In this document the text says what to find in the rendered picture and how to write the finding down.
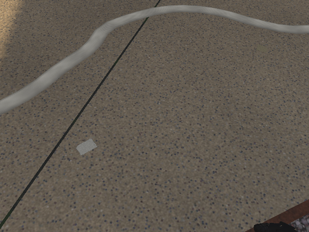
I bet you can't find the right robot hand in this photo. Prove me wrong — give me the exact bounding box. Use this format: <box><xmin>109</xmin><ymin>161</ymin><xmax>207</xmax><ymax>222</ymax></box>
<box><xmin>254</xmin><ymin>221</ymin><xmax>297</xmax><ymax>232</ymax></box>

